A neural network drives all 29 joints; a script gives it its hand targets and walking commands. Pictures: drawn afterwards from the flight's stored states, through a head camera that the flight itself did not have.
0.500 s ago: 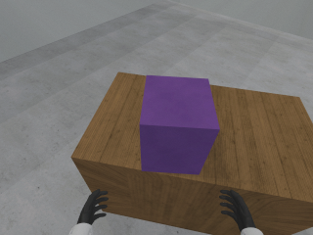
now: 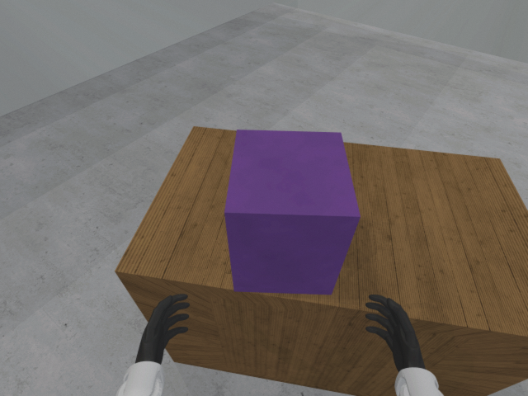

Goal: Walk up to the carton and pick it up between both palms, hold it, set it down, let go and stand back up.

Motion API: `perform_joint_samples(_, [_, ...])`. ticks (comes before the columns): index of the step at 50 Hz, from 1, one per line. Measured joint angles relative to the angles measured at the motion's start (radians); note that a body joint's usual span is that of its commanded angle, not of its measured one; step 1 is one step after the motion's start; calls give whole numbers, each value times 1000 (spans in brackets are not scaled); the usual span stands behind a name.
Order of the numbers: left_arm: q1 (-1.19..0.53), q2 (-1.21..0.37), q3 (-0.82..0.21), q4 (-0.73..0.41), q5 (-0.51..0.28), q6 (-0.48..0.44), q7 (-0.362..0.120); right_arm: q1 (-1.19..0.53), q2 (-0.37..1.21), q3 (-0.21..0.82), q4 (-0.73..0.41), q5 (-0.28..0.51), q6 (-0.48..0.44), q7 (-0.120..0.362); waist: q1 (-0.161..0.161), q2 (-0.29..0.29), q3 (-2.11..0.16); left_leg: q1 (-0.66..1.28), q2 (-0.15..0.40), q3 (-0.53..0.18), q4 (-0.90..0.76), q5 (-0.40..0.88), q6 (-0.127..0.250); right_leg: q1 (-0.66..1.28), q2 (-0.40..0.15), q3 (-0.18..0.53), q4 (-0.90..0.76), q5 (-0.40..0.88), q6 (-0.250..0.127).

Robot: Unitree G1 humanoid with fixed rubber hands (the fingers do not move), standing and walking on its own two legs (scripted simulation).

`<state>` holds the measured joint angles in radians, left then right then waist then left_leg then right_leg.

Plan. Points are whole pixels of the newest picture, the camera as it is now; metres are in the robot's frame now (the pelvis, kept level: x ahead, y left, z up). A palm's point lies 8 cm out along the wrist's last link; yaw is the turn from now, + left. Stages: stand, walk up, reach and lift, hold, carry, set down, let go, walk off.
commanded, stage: reach and lift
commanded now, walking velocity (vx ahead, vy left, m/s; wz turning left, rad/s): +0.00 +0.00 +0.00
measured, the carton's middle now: (285, 214) +0.44 +0.00 +0.00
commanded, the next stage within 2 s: none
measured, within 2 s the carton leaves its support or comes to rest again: neither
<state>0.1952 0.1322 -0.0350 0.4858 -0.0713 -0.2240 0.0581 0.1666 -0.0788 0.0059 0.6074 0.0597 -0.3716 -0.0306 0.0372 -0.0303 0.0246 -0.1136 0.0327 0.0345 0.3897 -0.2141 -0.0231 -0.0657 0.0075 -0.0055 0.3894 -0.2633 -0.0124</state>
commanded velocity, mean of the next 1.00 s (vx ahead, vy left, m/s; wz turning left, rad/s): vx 0.00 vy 0.00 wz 0.00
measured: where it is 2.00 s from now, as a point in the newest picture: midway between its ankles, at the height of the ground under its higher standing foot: outside the picture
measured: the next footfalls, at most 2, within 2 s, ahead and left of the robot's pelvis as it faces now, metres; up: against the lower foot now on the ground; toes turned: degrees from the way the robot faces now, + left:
none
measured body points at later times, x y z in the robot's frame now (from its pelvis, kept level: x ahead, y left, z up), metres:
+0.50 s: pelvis +0.00 +0.00 +0.00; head +0.00 +0.02 +0.45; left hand +0.27 +0.19 -0.01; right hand +0.27 -0.18 +0.00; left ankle +0.00 +0.13 -0.74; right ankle -0.03 -0.11 -0.74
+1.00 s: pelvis -0.01 +0.00 +0.00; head +0.02 +0.01 +0.45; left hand +0.35 +0.19 +0.06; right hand +0.36 -0.17 +0.06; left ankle +0.00 +0.13 -0.74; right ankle -0.03 -0.11 -0.74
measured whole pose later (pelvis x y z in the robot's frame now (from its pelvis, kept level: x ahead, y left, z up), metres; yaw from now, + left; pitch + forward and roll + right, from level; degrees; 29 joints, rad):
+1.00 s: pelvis -0.01 +0.00 +0.00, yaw -2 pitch +1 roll +0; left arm -0.37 0.10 0.11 0.42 -0.05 0.17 0.07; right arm -0.42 -0.16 0.05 0.62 0.24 -0.06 -0.15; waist 0.03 -0.02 0.03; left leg -0.21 0.04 0.05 0.36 -0.18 -0.02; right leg -0.16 0.02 0.03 0.34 -0.20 -0.01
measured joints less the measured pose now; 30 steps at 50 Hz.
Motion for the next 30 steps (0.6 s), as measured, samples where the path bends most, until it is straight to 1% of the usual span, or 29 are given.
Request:
perform_joint_samples(7, [-72, 1, 7, 50, -10, -74, -5, -65, 3, 18, 43, 28, -50, -14, -12, -1, -3, -15, 1, -4, 30, -16, -1, -14, 1, -1, 30, -17, -1])
perform_joint_samples(10, [-91, -3, 9, 64, -2, -102, -6, -91, 0, 27, 66, 45, -74, -18, -15, 0, 0, -14, 1, -4, 37, -22, -1, -12, 1, -1, 35, -21, 0])
perform_joint_samples(14, [-119, -8, 12, 99, -2, -110, -7, -127, -4, 34, 99, 58, -79, -25, -20, -1, 1, -18, 0, -4, 45, -27, 0, -16, 0, 1, 41, -24, 1])
perform_joint_samples(18, [-146, -7, 3, 94, -23, -87, 9, -163, -12, 37, 99, 82, -52, -30, -25, -3, -2, -33, 0, -3, 50, -29, 1, -30, 0, 3, 43, -25, 2])
perform_joint_samples(22, [-182, -10, 13, 61, -15, -47, 21, -204, -30, 48, 82, 106, -18, -37, -26, -4, 3, -37, 2, 1, 44, -26, 2, -33, 4, 9, 30, -16, 3])
perform_joint_samples(27, [-231, -17, 33, 5, -6, 41, 24, -251, -52, 65, 42, 138, 39, -46, -23, -4, 1, -29, 4, 8, 20, -15, 3, -28, 6, 17, 3, 1, 4])
perform_joint_samples(30, [-276, -20, 47, -11, -2, 105, 24, -293, -59, 70, 32, 151, 88, -54, -24, -4, 2, -28, 4, 11, 6, -6, 4, -29, 6, 21, -9, 10, 5])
